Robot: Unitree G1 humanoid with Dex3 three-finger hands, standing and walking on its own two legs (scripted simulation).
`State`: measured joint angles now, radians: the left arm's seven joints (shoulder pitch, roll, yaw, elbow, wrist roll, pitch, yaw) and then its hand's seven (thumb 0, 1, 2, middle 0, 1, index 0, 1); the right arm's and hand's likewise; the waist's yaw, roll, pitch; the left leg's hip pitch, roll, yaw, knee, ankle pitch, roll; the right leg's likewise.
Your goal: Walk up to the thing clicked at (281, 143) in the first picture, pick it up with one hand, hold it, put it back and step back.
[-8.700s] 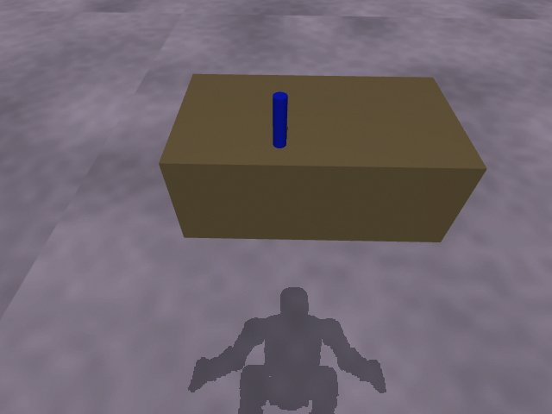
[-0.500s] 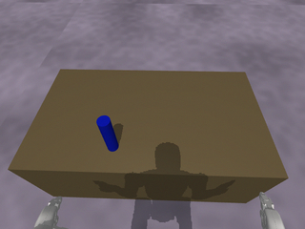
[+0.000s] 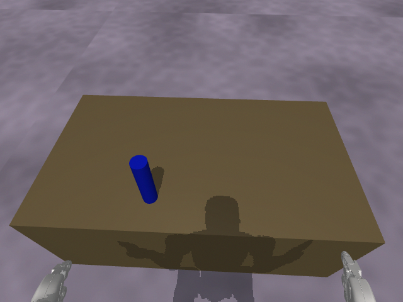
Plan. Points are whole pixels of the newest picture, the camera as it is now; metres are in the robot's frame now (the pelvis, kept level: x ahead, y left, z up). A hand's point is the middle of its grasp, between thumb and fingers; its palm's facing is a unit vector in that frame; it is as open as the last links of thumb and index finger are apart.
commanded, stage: go down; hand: left
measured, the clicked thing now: (144, 181) +0.49 +0.19 -0.19
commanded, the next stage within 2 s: approach in 1.76 s
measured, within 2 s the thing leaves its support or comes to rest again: neither
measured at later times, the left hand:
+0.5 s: hand (51, 232) +0.26 +0.31 -0.01, palm faces +0.17 -0.96 -0.24, open 17.1 cm
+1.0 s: hand (39, 186) +0.35 +0.35 +0.03, palm faces +0.17 -0.98 -0.11, open 17.2 cm
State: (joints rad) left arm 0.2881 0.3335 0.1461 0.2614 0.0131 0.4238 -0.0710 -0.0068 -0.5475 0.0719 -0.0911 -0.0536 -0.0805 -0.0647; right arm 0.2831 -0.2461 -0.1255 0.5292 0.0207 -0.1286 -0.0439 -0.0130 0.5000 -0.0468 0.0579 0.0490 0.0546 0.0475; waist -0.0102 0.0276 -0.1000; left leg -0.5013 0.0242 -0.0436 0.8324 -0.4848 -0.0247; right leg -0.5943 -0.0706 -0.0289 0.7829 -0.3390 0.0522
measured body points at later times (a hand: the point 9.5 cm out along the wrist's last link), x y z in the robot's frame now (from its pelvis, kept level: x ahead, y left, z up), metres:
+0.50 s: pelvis -0.03 -0.01 +0.00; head -0.01 +0.01 +0.45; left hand +0.25 +0.36 +0.01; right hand +0.14 -0.26 -0.04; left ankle -0.04 +0.13 -0.70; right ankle +0.03 -0.16 -0.70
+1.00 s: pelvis -0.04 +0.00 -0.02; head +0.03 +0.03 +0.43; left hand +0.33 +0.40 +0.04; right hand +0.12 -0.26 -0.04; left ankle -0.04 +0.13 -0.70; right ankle +0.03 -0.16 -0.70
